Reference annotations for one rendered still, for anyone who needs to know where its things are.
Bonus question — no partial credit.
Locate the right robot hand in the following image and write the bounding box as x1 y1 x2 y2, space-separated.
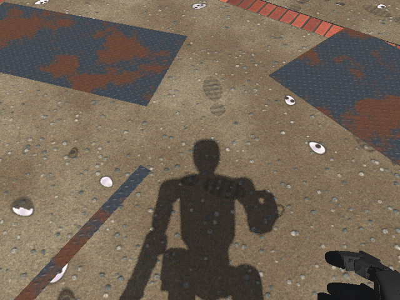
317 251 400 300

